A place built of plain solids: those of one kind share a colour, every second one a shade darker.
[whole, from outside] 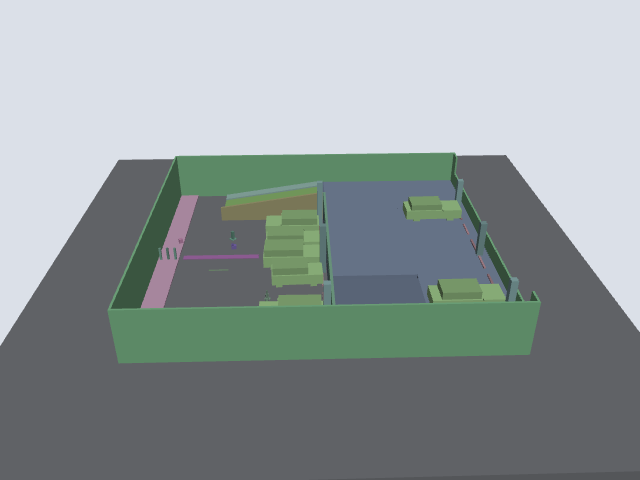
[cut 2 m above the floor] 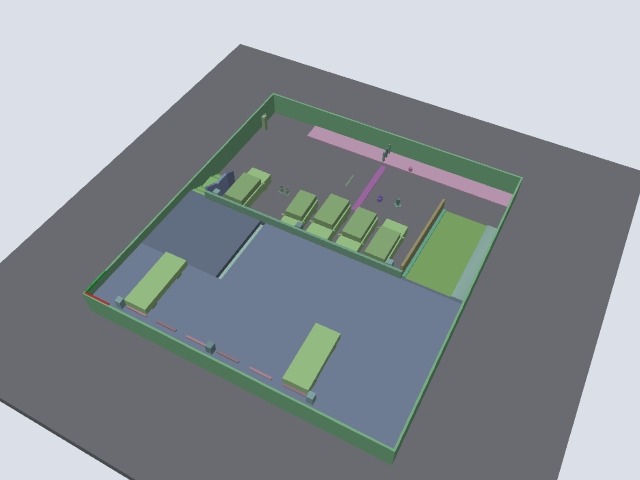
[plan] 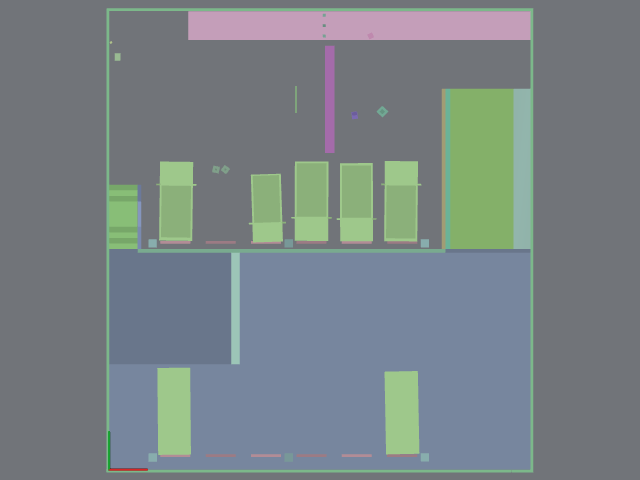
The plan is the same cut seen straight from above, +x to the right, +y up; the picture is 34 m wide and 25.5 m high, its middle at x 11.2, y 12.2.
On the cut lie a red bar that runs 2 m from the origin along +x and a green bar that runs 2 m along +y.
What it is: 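An open-sided split-level car park deck of the 2000s; 22.4 x 24.4 m, two half-decks side by side, the upper one 1.27 m above the lower, 2.58 m to the soffit over the upper one; a stair core of 9 risers of 0.142 m and treads of 0.29 m with a mid landing; a car ramp of 1 in 6.7; drive aisles of 6.30 and 6.52 m, bays of 2.41 x 4.8 m, a walkway of 1.54 m with a kerb of about 0.12 m, a stair door of 0.92 x 2.1 m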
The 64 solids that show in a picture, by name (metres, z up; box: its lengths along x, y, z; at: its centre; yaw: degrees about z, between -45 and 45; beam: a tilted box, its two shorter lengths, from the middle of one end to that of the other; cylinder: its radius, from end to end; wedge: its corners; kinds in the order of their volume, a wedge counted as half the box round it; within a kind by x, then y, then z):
{
 "upper_deck_1": {"box": [6.49, 5.94, 1.32], "at": [3.24, 8.56, 0.61]},
 "upper_deck_2": {"box": [22.38, 5.6, 1.32], "at": [11.19, 2.8, 0.61]},
 "upper_deck_3": {"box": [22.38, 0.2, 1.32], "at": [11.19, 11.62, 0.61]},
 "upper_deck_4": {"box": [15.45, 5.94, 1.32], "at": [14.66, 8.56, 0.61]},
 "car_1": {"box": [1.74, 4.62, 0.71], "at": [3.45, 3.1, 1.81], "yaw": 0.5},
 "car_2": {"box": [1.54, 2.48, 0.53], "at": [3.45, 3.59, 2.43], "yaw": 0.5},
 "car_3": {"box": [1.56, 2.75, 0.56], "at": [3.55, 13.71, 1.31], "yaw": -0.7},
 "car_4": {"box": [1.76, 4.2, 0.85], "at": [3.56, 14.26, 0.6], "yaw": -0.7},
 "car_5": {"box": [1.4, 2.5, 0.54], "at": [8.36, 14.38, 1.22], "yaw": 1.8},
 "car_6": {"box": [1.6, 3.61, 0.77], "at": [8.38, 13.89, 0.57], "yaw": 1.8},
 "car_7": {"box": [1.79, 4.22, 0.86], "at": [10.75, 14.26, 0.61], "yaw": -0.2},
 "car_8": {"box": [1.59, 2.85, 0.56], "at": [10.75, 14.85, 1.32], "yaw": -0.2},
 "car_9": {"box": [1.75, 4.15, 0.74], "at": [13.14, 14.21, 0.55], "yaw": 0.1},
 "car_10": {"box": [1.55, 2.78, 0.52], "at": [13.14, 14.77, 1.18], "yaw": 0.1},
 "car_11": {"box": [1.56, 2.81, 0.55], "at": [15.5, 13.69, 1.33], "yaw": -0.5},
 "car_12": {"box": [1.76, 4.26, 0.88], "at": [15.51, 14.26, 0.62], "yaw": -0.5},
 "car_13": {"box": [1.57, 2.41, 0.47], "at": [15.54, 3.63, 2.42], "yaw": 1.1},
 "car_14": {"box": [1.77, 4.4, 0.73], "at": [15.55, 3.02, 1.82], "yaw": 1.1},
 "wall_1": {"box": [0.15, 24.66, 3.93], "at": [-0.07, 12.18, 1.92]},
 "wall_2": {"box": [1.15, 0.15, 3.93], "at": [0.42, -0.07, 1.92]},
 "wall_3": {"box": [20.38, 0.15, 2.42], "at": [11.19, -0.07, 1.16]},
 "wall_4": {"box": [22.68, 0.15, 3.93], "at": [11.19, 24.43, 1.92]},
 "wall_5": {"box": [1.15, 0.15, 3.93], "at": [21.95, -0.07, 1.92]},
 "wall_6": {"box": [0.15, 24.66, 3.93], "at": [22.45, 12.18, 1.92]},
 "car_ramp_1": {"wedge": [[17.87, 11.72, -0.05], [17.87, 11.72, 1.27], [17.87, 20.24, -0.05], [17.87, 20.24, 0.0], [22.38, 11.72, -0.05], [22.38, 11.72, 1.27], [22.38, 20.24, -0.05], [22.38, 20.24, 0.0]]},
 "stair_step_1": {"box": [1.51, 0.34, 1.18], "at": [0.76, 11.84, 0.54]},
 "stair_step_2": {"box": [1.51, 0.64, 1.04], "at": [0.76, 11.99, 0.47]},
 "stair_step_3": {"box": [1.51, 0.94, 0.9], "at": [0.76, 12.14, 0.4]},
 "stair_step_4": {"box": [1.51, 1.23, 0.76], "at": [0.76, 12.29, 0.33]},
 "stair_step_5": {"box": [1.51, 2.58, 0.62], "at": [0.76, 12.96, 0.26]},
 "stair_step_6": {"box": [1.51, 2.88, 0.47], "at": [0.76, 13.11, 0.19]},
 "stair_step_7": {"box": [1.51, 3.17, 0.33], "at": [0.76, 13.26, 0.12]},
 "stair_step_8": {"box": [1.51, 3.46, 0.19], "at": [0.76, 13.4, 0.05]},
 "ramp_footway_1": {"wedge": [[21.48, 11.72, -0.05], [21.48, 11.72, 1.39], [21.48, 20.24, -0.05], [21.48, 20.24, 0.12], [22.38, 11.72, -0.05], [22.38, 11.72, 1.39], [22.38, 20.24, -0.05], [22.38, 20.24, 0.12]]},
 "walkway_1": {"box": [18.18, 1.54, 0.16], "at": [13.29, 23.59, 0.03]},
 "column_1": {"box": [0.45, 0.45, 2.63], "at": [2.31, 0.65, 2.54]},
 "column_2": {"box": [0.45, 0.45, 3.9], "at": [2.31, 12.02, 1.9]},
 "column_3": {"box": [0.45, 0.45, 2.63], "at": [9.54, 0.65, 2.54]},
 "column_4": {"box": [0.45, 0.45, 3.9], "at": [9.54, 12.02, 1.9]},
 "column_5": {"box": [0.45, 0.45, 2.63], "at": [16.77, 0.65, 2.54]},
 "column_6": {"box": [0.45, 0.45, 3.9], "at": [16.77, 12.02, 1.9]},
 "split_parapet_1": {"box": [16.36, 0.2, 1.19], "at": [9.69, 11.62, 1.82]},
 "drain_bed_1": {"box": [0.47, 5.94, 0.92], "at": [6.71, 8.56, 0.41]},
 "ramp_guard_1": {"wedge": [[17.67, 11.72, -0.05], [17.67, 11.72, 2.44], [17.67, 20.24, -0.05], [17.67, 20.24, 1.17], [17.87, 11.72, -0.05], [17.87, 11.72, 2.44], [17.87, 20.24, -0.05], [17.87, 20.24, 1.17]]},
 "ramp_kerb_1": {"wedge": [[17.87, 11.72, -0.05], [17.87, 11.72, 1.39], [17.87, 20.24, -0.05], [17.87, 20.24, 0.12], [18.12, 11.72, -0.05], [18.12, 11.72, 1.39], [18.12, 20.24, -0.05], [18.12, 20.24, 0.12]]},
 "stair_guard_1": {"wedge": [[1.51, 11.72, -0.05], [1.51, 11.72, 2.32], [1.51, 12.9, -0.05], [1.51, 12.9, 1.76], [1.71, 11.72, -0.05], [1.71, 11.72, 2.32], [1.71, 12.9, -0.05], [1.71, 12.9, 1.76]]},
 "stair_guard_2": {"wedge": [[1.51, 14.25, -0.05], [1.51, 14.25, 1.62], [1.51, 15.13, -0.05], [1.51, 15.13, 1.19], [1.71, 14.25, -0.05], [1.71, 14.25, 1.62], [1.71, 15.13, -0.05], [1.71, 15.13, 1.19]]},
 "stair_guard_3": {"box": [0.2, 1.35, 1.67], "at": [1.61, 13.57, 0.78]},
 "wheelstop_1": {"box": [1.6, 0.15, 0.15], "at": [3.52, 0.75, 1.3]},
 "wheelstop_2": {"box": [1.6, 0.15, 0.15], "at": [3.52, 12.07, 0.03]},
 "wheelstop_3": {"box": [1.6, 0.15, 0.15], "at": [5.92, 0.75, 1.3]},
 "wheelstop_4": {"box": [1.6, 0.15, 0.15], "at": [5.92, 12.07, 0.03]},
 "wheelstop_5": {"box": [1.6, 0.15, 0.15], "at": [8.34, 0.75, 1.3]},
 "wheelstop_6": {"box": [1.6, 0.15, 0.15], "at": [8.34, 12.07, 0.03]},
 "wheelstop_7": {"box": [1.6, 0.15, 0.15], "at": [10.74, 0.75, 1.3]},
 "wheelstop_8": {"box": [1.6, 0.15, 0.15], "at": [10.74, 12.07, 0.03]},
 "wheelstop_9": {"box": [1.6, 0.15, 0.15], "at": [13.15, 0.75, 1.3]},
 "wheelstop_10": {"box": [1.6, 0.15, 0.15], "at": [13.15, 12.07, 0.03]},
 "wheelstop_11": {"box": [1.6, 0.15, 0.15], "at": [15.56, 0.75, 1.3]},
 "wheelstop_12": {"box": [1.6, 0.15, 0.15], "at": [15.56, 12.07, 0.03]},
 "hump_1": {"box": [0.5, 5.7, 0.1], "at": [11.72, 19.67, 0.0]},
 "pay_station_1": {"box": [0.3, 0.4, 1.5], "at": [0.45, 21.92, 0.7]},
 "traffic_cone_1": {"box": [0.45, 0.45, 0.08], "at": [14.51, 19.02, -0.01], "yaw": -43.2},
 "cable_cover_1": {"box": [0.11, 1.44, 0.07], "at": [9.92, 19.67, -0.02]}
}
